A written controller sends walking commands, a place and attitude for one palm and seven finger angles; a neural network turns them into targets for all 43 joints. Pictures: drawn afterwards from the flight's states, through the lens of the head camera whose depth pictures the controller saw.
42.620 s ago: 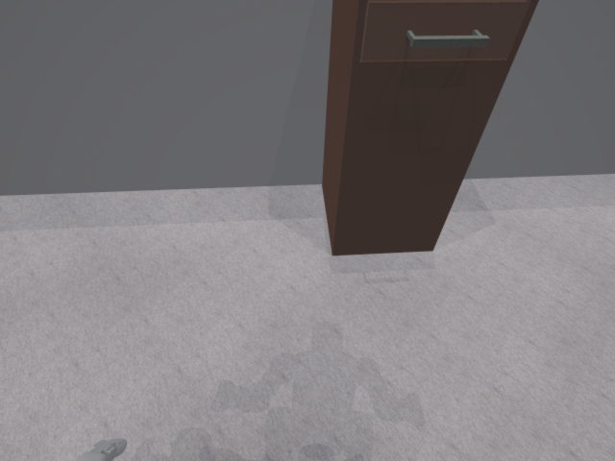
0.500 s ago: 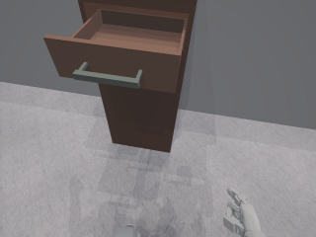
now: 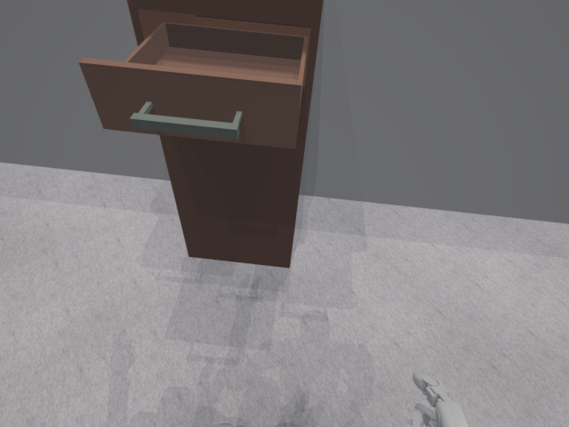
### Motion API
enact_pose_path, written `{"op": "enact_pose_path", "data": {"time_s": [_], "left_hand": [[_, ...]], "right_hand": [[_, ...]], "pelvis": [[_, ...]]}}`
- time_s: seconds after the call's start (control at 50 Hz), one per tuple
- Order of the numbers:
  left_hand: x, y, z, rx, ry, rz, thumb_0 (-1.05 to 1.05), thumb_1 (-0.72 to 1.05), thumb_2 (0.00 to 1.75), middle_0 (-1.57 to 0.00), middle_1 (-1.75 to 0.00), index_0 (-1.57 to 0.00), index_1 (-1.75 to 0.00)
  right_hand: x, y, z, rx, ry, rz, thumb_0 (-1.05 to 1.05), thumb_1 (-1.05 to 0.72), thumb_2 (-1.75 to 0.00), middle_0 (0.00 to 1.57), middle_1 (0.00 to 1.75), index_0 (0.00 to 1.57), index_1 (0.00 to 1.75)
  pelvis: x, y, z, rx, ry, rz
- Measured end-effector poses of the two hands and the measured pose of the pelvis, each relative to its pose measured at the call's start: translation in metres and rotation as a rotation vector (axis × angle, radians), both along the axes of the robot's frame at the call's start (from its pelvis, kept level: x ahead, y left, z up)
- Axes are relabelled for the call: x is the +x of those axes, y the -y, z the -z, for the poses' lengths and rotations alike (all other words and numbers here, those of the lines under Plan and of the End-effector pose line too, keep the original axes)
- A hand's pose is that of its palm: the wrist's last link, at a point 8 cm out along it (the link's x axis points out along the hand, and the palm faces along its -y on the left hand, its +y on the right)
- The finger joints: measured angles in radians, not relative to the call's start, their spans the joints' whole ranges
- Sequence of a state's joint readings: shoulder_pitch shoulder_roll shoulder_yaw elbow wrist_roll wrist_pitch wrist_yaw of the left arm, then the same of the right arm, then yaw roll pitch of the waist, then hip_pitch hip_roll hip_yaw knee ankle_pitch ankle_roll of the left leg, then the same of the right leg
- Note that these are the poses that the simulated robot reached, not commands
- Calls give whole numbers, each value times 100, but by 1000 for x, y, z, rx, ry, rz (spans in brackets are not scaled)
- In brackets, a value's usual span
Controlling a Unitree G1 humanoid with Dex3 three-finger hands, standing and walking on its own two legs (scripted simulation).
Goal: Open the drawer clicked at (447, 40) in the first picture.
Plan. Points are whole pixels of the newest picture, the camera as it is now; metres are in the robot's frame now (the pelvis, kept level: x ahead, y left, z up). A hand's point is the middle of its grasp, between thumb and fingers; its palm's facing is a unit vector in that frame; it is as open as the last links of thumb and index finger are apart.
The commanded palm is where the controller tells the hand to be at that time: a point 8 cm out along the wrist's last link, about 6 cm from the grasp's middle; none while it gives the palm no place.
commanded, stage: stop stepping back and stand still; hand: left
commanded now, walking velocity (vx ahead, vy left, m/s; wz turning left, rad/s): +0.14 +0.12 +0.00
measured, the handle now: (189, 119) +0.59 +0.20 +0.13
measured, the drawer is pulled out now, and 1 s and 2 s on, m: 0.28 0.28 0.28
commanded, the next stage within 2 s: let the arm hang, fingers relaxed in 0.14 s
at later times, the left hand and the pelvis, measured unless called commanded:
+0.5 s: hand out of the picture +0.16 +0.16 -0.13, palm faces -0.05 -0.97 -0.22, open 7.4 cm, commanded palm none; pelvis +0.01 -0.01 -0.02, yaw +0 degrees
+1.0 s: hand out of the picture +0.03 +0.18 -0.16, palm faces +0.07 -0.96 -0.28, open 7.4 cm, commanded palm none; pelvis +0.01 -0.04 +0.01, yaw +4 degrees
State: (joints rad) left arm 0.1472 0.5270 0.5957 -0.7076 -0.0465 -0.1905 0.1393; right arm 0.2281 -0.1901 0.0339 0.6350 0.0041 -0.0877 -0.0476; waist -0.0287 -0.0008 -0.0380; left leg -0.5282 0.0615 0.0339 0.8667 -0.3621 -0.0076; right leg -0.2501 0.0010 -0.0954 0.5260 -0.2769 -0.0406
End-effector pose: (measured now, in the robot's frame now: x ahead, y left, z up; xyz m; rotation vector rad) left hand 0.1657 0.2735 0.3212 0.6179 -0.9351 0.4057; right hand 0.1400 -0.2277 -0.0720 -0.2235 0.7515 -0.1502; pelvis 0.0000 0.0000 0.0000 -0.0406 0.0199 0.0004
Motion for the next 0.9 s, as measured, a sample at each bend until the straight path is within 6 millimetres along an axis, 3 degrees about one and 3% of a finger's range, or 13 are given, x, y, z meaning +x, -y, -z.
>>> {"op": "enact_pose_path", "data": {"time_s": [0.08,0.18,0.24,0.28,0.3,0.34,0.4,0.46,0.52,0.56,0.72,0.8,0.9], "left_hand": [[-14,11,7,65,-35,61,1,89,90,-21,-30,-21,-30],[-32,-1,-3,132,113,14,1,88,90,-22,-30,-22,-30],[-24,-14,-20,108,192,-43,0,88,90,-22,-30,-22,-30],[7,-28,-9,0,65,-36,0,89,90,-21,-30,-21,-30],[32,-35,12,-94,-91,-40,0,89,90,-20,-30,-20,-30],[73,-40,82,-275,-471,-66,-1,90,90,-19,-29,-19,-29],[85,-14,221,-444,-1042,-80,0,91,90,-18,-29,-18,-29],[37,36,352,-538,-1513,-59,1,92,90,-18,-29,-18,-29],[-50,84,449,-658,-1890,-54,1,92,90,-19,-29,-19,-29],[-83,80,462,-847,-1867,-142,-7,100,89,-20,-30,-20,-29],[-171,30,473,-877,-2064,-414,-6,99,89,-21,-30,-21,-30],[-188,22,458,-859,-2147,-462,-3,95,90,-20,-30,-20,-29],[-176,29,445,-847,-2147,-458,0,93,90,-20,-30,-20,-29]], "right_hand": [[-1,7,-8,-39,-18,30,2,-90,-90,20,30,21,30],[10,8,-9,-118,-5,38,2,-91,-90,20,30,21,30],[17,-2,-9,-87,3,15,2,-91,-90,20,30,20,30],[20,-7,-4,-43,11,-18,1,-91,-90,20,30,20,30],[20,-7,0,-20,2,-16,1,-91,-90,20,30,20,30],[16,-6,11,20,-9,5,1,-91,-90,20,30,21,30],[0,-1,29,67,-40,28,1,-91,-90,20,30,21,30],[-23,10,52,88,-126,39,1,-91,-90,20,30,21,30],[-54,25,75,78,-277,49,1,-91,-90,20,30,21,30],[-80,34,80,40,-415,32,1,-91,-90,20,30,21,30],[-169,47,64,-47,-692,97,1,-91,-90,20,30,20,30],[-190,40,49,-37,-755,110,1,-91,-90,20,30,20,30],[-181,37,45,-1,-756,97,1,-91,-90,20,30,20,30]], "pelvis": [[5,-4,-3,4,2,-7],[13,-15,5,4,-4,-12],[13,-15,-1,7,1,-22],[13,-16,-4,-7,-3,-47],[14,-18,-5,-10,1,-57],[15,-19,-6,-5,18,-63],[16,-13,-3,28,47,-48],[14,1,10,85,73,-12],[7,14,25,93,87,-15],[1,18,26,42,80,-66],[-7,17,16,-9,10,-111],[-4,20,0,11,-4,-100],[5,27,-11,12,-10,-93]]}}
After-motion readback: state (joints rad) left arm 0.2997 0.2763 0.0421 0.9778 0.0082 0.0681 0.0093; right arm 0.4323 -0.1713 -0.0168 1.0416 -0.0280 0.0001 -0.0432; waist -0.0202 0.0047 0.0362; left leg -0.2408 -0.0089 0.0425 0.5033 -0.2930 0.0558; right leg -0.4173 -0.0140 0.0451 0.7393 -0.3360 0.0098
